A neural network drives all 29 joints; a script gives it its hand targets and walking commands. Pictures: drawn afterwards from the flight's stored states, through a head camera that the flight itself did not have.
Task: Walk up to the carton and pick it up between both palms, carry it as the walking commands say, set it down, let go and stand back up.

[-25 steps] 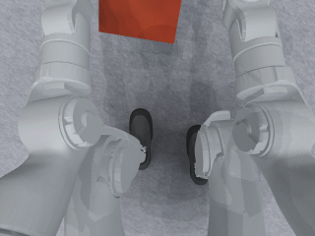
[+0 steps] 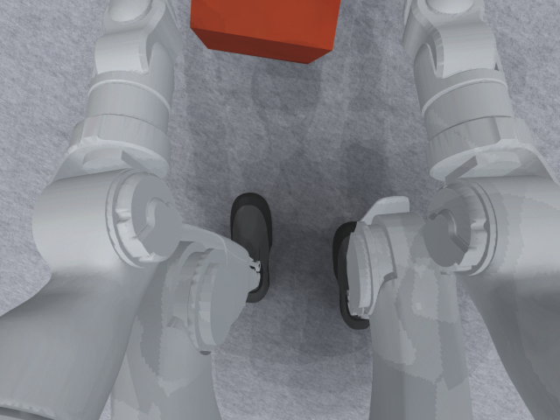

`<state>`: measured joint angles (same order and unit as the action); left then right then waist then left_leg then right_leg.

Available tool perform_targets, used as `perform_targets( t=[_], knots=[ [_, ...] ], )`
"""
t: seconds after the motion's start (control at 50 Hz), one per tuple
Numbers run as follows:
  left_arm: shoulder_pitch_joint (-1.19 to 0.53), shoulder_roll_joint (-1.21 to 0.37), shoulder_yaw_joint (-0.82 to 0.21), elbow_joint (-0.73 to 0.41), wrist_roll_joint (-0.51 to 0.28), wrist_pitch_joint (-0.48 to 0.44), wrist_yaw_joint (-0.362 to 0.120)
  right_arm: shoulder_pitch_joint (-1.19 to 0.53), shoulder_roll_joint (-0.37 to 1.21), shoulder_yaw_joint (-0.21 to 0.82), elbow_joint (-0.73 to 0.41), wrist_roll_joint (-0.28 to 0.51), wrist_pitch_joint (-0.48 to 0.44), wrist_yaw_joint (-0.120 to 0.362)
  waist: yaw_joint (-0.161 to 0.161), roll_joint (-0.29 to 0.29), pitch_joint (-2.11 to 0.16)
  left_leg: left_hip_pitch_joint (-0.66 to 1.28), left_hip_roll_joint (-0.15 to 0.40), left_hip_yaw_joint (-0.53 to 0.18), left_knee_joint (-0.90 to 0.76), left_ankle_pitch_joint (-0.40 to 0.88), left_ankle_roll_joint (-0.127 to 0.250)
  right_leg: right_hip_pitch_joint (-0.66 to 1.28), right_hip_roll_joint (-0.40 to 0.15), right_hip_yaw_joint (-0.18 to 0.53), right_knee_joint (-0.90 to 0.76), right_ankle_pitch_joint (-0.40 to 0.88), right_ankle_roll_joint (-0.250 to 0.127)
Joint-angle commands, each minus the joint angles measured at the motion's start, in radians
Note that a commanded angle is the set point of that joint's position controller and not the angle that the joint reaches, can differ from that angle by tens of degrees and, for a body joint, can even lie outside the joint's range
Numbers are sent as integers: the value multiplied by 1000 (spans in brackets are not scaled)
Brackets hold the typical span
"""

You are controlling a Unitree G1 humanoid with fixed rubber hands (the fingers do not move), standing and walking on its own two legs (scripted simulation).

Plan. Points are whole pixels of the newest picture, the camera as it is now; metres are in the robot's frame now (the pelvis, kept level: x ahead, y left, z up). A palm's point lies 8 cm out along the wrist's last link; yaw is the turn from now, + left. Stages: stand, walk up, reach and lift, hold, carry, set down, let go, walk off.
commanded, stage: set down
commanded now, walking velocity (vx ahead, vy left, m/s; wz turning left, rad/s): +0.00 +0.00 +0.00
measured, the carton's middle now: out of the picture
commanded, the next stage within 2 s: let go in 1.72 s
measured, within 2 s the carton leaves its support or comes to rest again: rests again in 0.06 s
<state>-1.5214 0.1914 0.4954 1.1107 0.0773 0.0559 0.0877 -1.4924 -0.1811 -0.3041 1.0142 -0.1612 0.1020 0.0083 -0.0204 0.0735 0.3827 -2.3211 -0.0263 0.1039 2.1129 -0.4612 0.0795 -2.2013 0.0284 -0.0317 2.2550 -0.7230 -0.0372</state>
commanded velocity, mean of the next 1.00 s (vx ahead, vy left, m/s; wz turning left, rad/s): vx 0.00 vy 0.00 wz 0.00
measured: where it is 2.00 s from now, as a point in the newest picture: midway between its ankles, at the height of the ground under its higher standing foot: (304, 278)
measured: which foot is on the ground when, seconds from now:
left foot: down 0.00-1.00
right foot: down 0.00-1.00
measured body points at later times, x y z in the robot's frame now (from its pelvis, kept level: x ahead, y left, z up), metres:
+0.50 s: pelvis -0.02 -0.01 -0.01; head +0.35 -0.05 +0.23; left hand +0.56 +0.15 -0.17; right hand +0.54 -0.18 -0.18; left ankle +0.14 +0.09 -0.34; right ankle +0.07 -0.10 -0.34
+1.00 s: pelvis -0.03 -0.01 +0.07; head +0.31 -0.03 +0.35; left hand +0.54 +0.13 -0.05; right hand +0.54 -0.18 -0.03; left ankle +0.14 +0.09 -0.34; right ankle +0.07 -0.10 -0.34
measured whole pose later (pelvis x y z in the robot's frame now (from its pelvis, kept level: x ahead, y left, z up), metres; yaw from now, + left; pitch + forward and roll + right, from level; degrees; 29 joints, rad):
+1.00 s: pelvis -0.03 -0.01 +0.07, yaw -2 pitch +24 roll +1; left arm -1.38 0.28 0.17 0.79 -0.18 0.33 0.24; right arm -1.44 -0.33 -0.04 0.80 0.20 0.33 -0.14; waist -0.01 0.00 0.52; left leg -1.90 -0.02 0.07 1.93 -0.45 0.05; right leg -1.81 0.06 -0.03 2.06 -0.66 -0.05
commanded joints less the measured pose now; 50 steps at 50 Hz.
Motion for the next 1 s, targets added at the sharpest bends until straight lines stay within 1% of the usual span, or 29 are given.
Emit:
perform_targets(
  t=[0.0, 0.04, 0.06, 0.08, 0.12, 0.18, 0.2, 0.22, 0.26, 0.28, 0.36, 0.4, 0.42, 0.44, 0.46, 0.48, 0.5, 0.54, 0.56, 0.64, 0.66, 0.68, 0.8, 0.84, 0.86, 0.88, 0.9, 0.94, 0.98],
  knots=[
    [-6, -71, -201, 67, -24, -36, 32, -86, -126, 148, -4, 104, -77, -57, -5, -99, -1068, 961, -71, -194, 25, 540, -87, 200, 54, 58, -186, 472, 64],
    [8, -36, -233, 85, -75, -49, 42, -98, -154, 194, 11, 150, -92, -71, -11, -127, -1074, 961, -67, -201, 38, 548, -82, 197, 49, 59, -183, 479, 69],
    [17, -20, -246, 100, -96, -51, 45, -107, -167, 215, 13, 173, -97, -76, -6, -134, -1076, 956, -63, -203, 44, 545, -79, 202, 45, 65, -181, 479, 70],
    [30, -15, -254, 116, -118, -51, 46, -112, -183, 234, 23, 193, -101, -80, 3, -145, -1076, 940, -60, -202, 49, 544, -77, 212, 42, 73, -179, 484, 70],
    [24, 21, -268, 116, -159, -58, 49, -143, -195, 270, -3, 234, -108, -89, 17, -180, -1112, 915, -55, -203, 55, 534, -68, 258, 34, 82, -174, 496, 72],
    [-13, 61, -301, 104, -218, -69, 55, -185, -204, 311, -14, 291, -109, -98, 43, -194, -1168, 889, -44, -199, 63, 531, -59, 316, 26, 101, -162, 519, 66],
    [-25, 70, -314, 86, -236, -72, 57, -194, -207, 319, -37, 302, -109, -102, 37, -203, -1210, 906, -42, -201, 63, 534, -56, 342, 25, 99, -160, 526, 67],
    [-37, 86, -316, 69, -242, -74, 61, -215, -218, 324, -63, 311, -109, -107, 50, -202, -1248, 920, -41, -196, 66, 541, -54, 357, 25, 103, -161, 529, 65],
    [-32, 112, -316, 22, -255, -75, 74, -226, -230, 325, -127, 324, -106, -116, 61, -216, -1365, 960, -42, -185, 61, 557, -51, 426, 29, 100, -165, 557, 64],
    [-28, 116, -331, -6, -271, -73, 80, -222, -225, 332, -153, 336, -103, -121, 57, -226, -1446, 998, -43, -180, 56, 566, -49, 478, 29, 93, -166, 578, 64],
    [-40, 154, -354, -175, -321, -55, 106, -219, -267, 317, -290, 358, -79, -151, 53, -216, -1757, 1156, -49, -163, 28, 601, -51, 639, 40, 74, -188, 624, 55],
    [-49, 153, -382, -258, -353, -32, 112, -235, -258, 341, -323, 381, -51, -156, 59, -209, -1840, 1215, -48, -160, -4, 564, -47, 682, 43, 63, -217, 579, 45],
    [-64, 136, -400, -307, -371, -16, 115, -257, -257, 356, -373, 399, -39, -157, 63, -206, -1895, 1249, -49, -158, -18, 557, -48, 712, 44, 61, -231, 571, 38],
    [-59, 117, -424, -252, -387, 3, 112, -256, -253, 357, -316, 399, -23, -153, 51, -210, -1783, 1194, -43, -159, -43, 489, -43, 664, 40, 55, -253, 499, 34],
    [-84, 116, -422, -285, -391, 10, 114, -284, -250, 358, -390, 407, -19, -151, 63, -218, -1802, 1205, -42, -157, -49, 507, -41, 687, 38, 60, -258, 519, 33],
    [-99, 116, -424, -318, -394, 20, 117, -289, -258, 351, -406, 399, -13, -153, 56, -218, -1828, 1221, -46, -154, -61, 505, -44, 706, 44, 56, -266, 521, 29],
    [-96, 127, -420, -294, -385, 32, 118, -286, -267, 338, -380, 391, -3, -155, 53, -214, -1793, 1208, -43, -154, -75, 463, -43, 692, 43, 51, -273, 484, 26],
    [-111, 149, -403, -313, -371, 52, 126, -276, -292, 306, -357, 380, 17, -158, 47, -196, -1764, 1214, -42, -151, -99, 407, -45, 680, 42, 49, -292, 426, 18],
    [-122, 166, -390, -330, -354, 61, 131, -271, -286, 300, -343, 382, 31, -157, 61, -178, -1762, 1225, -41, -149, -117, 385, -45, 672, 44, 50, -302, 401, 15],
    [-122, 176, -372, -364, -310, 107, 150, -286, -309, 271, -346, 383, 68, -157, 74, -128, -1764, 1304, -38, -150, -173, 326, -48, 646, 47, 46, -353, 326, -1],
    [-130, 174, -373, -392, -305, 117, 153, -295, -313, 266, -358, 384, 76, -157, 75, -122, -1770, 1322, -40, -150, -187, 317, -48, 653, 48, 46, -366, 317, -5],
    [-145, 171, -375, -404, -303, 129, 157, -301, -317, 259, -358, 383, 83, -156, 66, -116, -1762, 1335, -40, -156, -201, 305, -48, 640, 47, 45, -379, 302, -8],
    [-169, 209, -339, -595, -261, 196, 182, -284, -340, 235, -451, 382, 140, -161, 76, -93, -1937, 1511, -45, -158, -275, 350, -49, 720, 57, 39, -458, 335, -11],
    [-151, 205, -330, -604, -249, 220, 184, -261, -336, 230, -438, 375, 162, -159, 80, -86, -1929, 1523, -47, -157, -305, 351, -48, 722, 59, 42, -494, 330, -13],
    [-148, 203, -327, -625, -247, 229, 185, -252, -334, 222, -451, 369, 171, -157, 73, -87, -1941, 1538, -49, -159, -322, 359, -47, 734, 64, 42, -511, 336, -11],
    [-137, 199, -323, -636, -243, 236, 184, -246, -328, 223, -458, 369, 177, -155, 78, -86, -1949, 1552, -49, -161, -340, 362, -47, 741, 65, 43, -528, 337, -11],
    [-130, 195, -320, -644, -238, 242, 183, -234, -332, 212, -455, 358, 183, -154, 69, -86, -1952, 1557, -52, -158, -354, 368, -48, 750, 67, 42, -545, 346, -10],
    [-121, 195, -312, -666, -235, 256, 184, -236, -335, 210, -502, 357, 193, -155, 75, -90, -2006, 1590, -53, -158, -381, 395, -46, 796, 72, 48, -576, 376, -5],
    [-111, 190, -307, -671, -228, 270, 181, -218, -329, 204, -498, 351, 208, -153, 73, -89, -2019, 1609, -58, -155, -412, 401, -46, 820, 76, 47, -609, 384, -1]
  ],
)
